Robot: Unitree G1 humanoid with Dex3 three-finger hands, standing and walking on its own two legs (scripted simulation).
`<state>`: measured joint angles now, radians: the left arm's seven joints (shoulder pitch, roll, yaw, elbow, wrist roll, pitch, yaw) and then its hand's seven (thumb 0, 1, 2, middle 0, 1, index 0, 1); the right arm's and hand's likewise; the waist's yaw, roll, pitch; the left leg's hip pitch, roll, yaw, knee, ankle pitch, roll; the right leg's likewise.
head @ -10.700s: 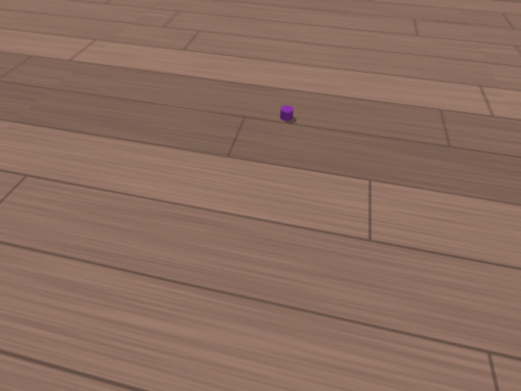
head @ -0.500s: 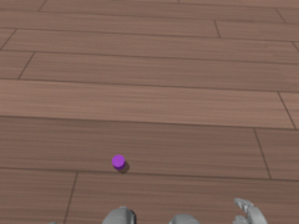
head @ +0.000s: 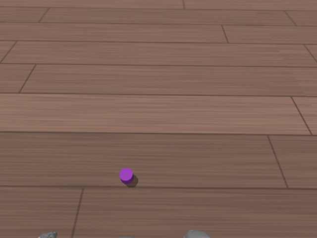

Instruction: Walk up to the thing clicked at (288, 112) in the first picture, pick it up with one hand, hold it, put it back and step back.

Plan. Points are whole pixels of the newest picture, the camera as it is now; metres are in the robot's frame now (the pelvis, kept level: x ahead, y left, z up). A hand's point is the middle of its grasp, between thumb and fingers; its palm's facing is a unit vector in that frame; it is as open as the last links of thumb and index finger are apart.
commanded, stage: walk up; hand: left
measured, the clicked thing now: (126, 176) +0.52 +0.20 -0.73
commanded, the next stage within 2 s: stand in 0.12 s
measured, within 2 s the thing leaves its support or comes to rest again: neither
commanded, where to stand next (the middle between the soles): +0.13 -0.02 m, yaw -1 degrees
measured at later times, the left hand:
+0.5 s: hand out of the picture +0.09 +0.24 -0.13, palm faces -0.04 -0.94 -0.34, open 7.4 cm
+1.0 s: hand out of the picture +0.08 +0.24 -0.13, palm faces -0.05 -0.94 -0.34, open 7.4 cm
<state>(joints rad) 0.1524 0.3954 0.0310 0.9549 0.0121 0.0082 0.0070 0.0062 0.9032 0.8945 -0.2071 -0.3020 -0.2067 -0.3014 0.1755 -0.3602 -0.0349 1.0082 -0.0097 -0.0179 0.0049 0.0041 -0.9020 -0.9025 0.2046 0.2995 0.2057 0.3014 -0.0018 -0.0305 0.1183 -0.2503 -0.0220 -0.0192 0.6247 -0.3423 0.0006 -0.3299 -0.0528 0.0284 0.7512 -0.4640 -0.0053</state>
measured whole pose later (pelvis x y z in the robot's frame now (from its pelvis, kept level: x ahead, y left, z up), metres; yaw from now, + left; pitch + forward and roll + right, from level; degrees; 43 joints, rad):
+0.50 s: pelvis -0.01 -0.01 +0.02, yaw -1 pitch -3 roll +0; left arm 0.08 0.36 0.00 1.12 0.00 -0.02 -0.02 0.00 0.90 0.89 -0.21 -0.30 -0.21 -0.30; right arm 0.07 -0.35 -0.01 1.11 0.00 -0.02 0.01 0.00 -0.90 -0.90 0.21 0.30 0.21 0.30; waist -0.01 0.00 0.07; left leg -0.12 0.02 -0.03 0.37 -0.21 -0.03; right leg -0.16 -0.02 0.00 0.39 -0.17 0.02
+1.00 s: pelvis -0.01 -0.02 +0.02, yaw -1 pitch -2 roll +0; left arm 0.10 0.36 0.00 1.14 0.00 -0.01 -0.02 0.00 0.90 0.89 -0.21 -0.30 -0.21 -0.30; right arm 0.10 -0.35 -0.01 1.15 -0.01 -0.01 0.01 0.00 -0.90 -0.90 0.21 0.30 0.21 0.30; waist -0.01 0.00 0.06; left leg -0.11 0.03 -0.02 0.33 -0.18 -0.04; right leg -0.16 -0.02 0.01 0.35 -0.15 0.01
